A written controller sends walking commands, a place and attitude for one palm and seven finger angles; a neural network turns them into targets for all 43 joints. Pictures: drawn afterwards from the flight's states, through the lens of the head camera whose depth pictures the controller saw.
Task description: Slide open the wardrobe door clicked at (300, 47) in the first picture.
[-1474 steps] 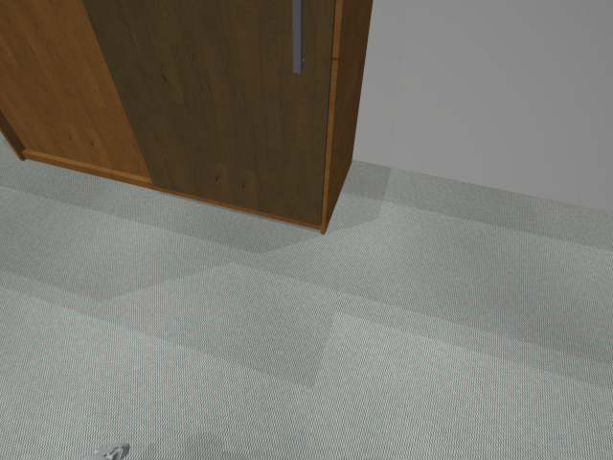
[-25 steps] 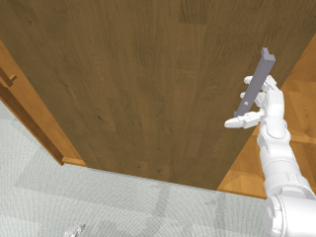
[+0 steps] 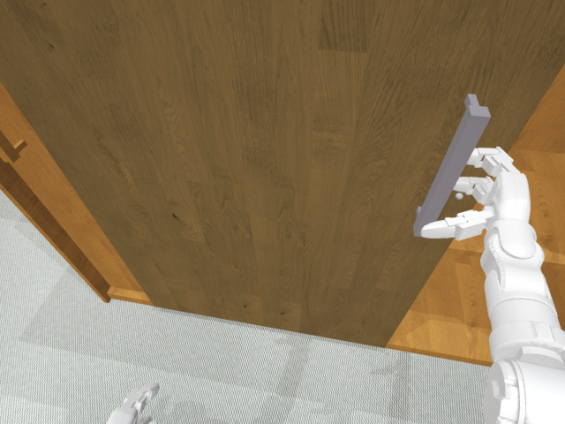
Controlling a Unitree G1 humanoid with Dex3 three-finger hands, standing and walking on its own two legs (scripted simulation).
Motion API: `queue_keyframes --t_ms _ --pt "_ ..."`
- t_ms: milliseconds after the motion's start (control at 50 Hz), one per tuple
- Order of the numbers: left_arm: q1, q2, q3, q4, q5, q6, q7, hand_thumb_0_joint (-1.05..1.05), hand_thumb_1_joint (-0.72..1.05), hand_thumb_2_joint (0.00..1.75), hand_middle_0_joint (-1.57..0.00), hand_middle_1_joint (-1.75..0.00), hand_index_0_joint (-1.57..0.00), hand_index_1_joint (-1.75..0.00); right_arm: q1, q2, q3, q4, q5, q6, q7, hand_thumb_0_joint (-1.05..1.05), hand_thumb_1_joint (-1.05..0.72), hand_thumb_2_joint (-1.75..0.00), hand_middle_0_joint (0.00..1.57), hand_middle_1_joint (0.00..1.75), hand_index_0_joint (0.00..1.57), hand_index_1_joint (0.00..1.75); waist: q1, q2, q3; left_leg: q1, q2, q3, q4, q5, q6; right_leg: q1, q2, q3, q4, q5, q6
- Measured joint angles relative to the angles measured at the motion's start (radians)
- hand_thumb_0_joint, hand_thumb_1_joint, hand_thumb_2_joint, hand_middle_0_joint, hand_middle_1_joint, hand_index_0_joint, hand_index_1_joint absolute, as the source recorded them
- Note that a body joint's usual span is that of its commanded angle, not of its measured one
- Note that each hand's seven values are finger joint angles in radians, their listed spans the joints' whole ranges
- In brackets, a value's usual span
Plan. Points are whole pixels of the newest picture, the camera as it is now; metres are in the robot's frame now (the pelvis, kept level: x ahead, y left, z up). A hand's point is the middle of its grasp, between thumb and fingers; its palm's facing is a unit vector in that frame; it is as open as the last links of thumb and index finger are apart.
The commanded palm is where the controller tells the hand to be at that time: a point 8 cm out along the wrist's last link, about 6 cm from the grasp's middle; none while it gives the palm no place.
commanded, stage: slip the hand off the handle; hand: right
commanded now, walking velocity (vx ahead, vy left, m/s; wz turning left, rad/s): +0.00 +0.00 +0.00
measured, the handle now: (442, 173) +0.48 -0.19 +0.11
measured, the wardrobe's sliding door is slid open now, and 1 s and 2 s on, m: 0.60 0.60 0.60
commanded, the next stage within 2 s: draw the hand back to the body in 0.76 s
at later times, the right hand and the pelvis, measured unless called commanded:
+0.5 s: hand (489, 246) +0.35 -0.23 +0.10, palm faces +0.21 +0.97 -0.12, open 14.6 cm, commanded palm +0.30 -0.27 +0.12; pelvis +0.02 +0.00 +0.00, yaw -1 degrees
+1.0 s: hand (509, 277) +0.29 -0.22 +0.13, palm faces +0.10 +1.00 +0.01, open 14.7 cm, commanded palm +0.25 -0.27 +0.12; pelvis +0.02 +0.02 +0.00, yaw -3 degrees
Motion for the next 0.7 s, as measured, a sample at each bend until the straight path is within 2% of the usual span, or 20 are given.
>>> queue_keyframes --t_ms 60,120,220,320,400,580,700 --pt "0.021 0.007 0.007 -0.001 -0.003 -0.003 -0.003 0.01 0.91 0.90 -0.20 -0.30 -0.20 -0.30 0.044 -0.041 -0.040 -0.020 0.017 0.003 0.004 -0.01 0.55 -0.20 0.36 1.20 0.40 1.20 -0.001 -0.006 0.000 0.000 -0.004 -0.001 -0.004 0.002 0.003 0.000 -0.004 -0.001 -0.002 0.000 0.002" --pt "0.052 0.020 0.022 0.004 -0.009 -0.020 -0.007 0.01 0.91 0.90 -0.20 -0.30 -0.20 -0.30 0.105 -0.065 -0.033 -0.078 0.048 -0.007 0.034 -0.01 0.55 -0.20 0.32 1.18 0.35 1.18 -0.015 -0.017 0.001 0.008 -0.005 0.008 -0.008 -0.001 0.005 0.002 -0.005 0.008 0.001 -0.003 0.004" --pt "0.073 0.039 0.034 0.040 -0.020 -0.042 -0.007 0.01 0.91 0.90 -0.20 -0.30 -0.20 -0.30 0.186 -0.039 0.014 -0.183 0.107 -0.004 0.088 -0.01 0.55 -0.20 0.27 1.16 0.29 1.16 -0.046 -0.026 -0.001 0.028 0.002 0.030 -0.007 -0.014 0.004 0.010 0.002 0.031 0.010 -0.012 0.004" --pt "0.038 0.044 0.040 0.042 -0.018 -0.067 -0.008 0.01 0.91 0.90 -0.20 -0.30 -0.20 -0.30 0.263 0.011 0.050 -0.296 0.104 0.026 0.075 -0.01 0.55 -0.20 0.26 1.15 0.26 1.16 -0.056 -0.029 -0.004 0.041 0.007 0.036 0.001 -0.026 0.004 0.023 0.007 0.037 0.013 -0.019 0.004" --pt "-0.007 0.031 0.032 0.021 -0.013 -0.082 -0.009 0.01 0.91 0.90 -0.20 -0.30 -0.20 -0.30 0.338 0.042 0.051 -0.385 0.102 0.041 0.062 -0.01 0.55 -0.20 0.25 1.15 0.26 1.15 -0.061 -0.026 -0.009 0.052 0.006 0.026 0.004 -0.034 0.005 0.043 0.006 0.028 0.005 -0.024 0.005" --pt "-0.068 0.002 0.013 -0.028 -0.013 -0.102 -0.006 0.01 0.91 0.90 -0.20 -0.30 -0.20 -0.30 0.527 0.048 0.033 -0.607 0.126 0.116 0.075 -0.01 0.55 -0.20 0.25 1.15 0.26 1.15 -0.097 -0.035 -0.023 0.097 0.001 0.029 -0.008 -0.046 0.009 0.089 0.001 0.032 -0.010 -0.034 0.012" --pt "-0.083 0.004 0.008 -0.029 -0.013 -0.118 0.005 0.01 0.91 0.90 -0.20 -0.30 -0.20 -0.30 0.641 0.057 0.054 -0.749 0.148 0.160 0.104 -0.01 0.55 -0.20 0.25 1.15 0.25 1.15 -0.124 -0.044 -0.020 0.119 0.005 0.049 -0.006 -0.057 0.011 0.101 0.006 0.053 -0.002 -0.039 0.015"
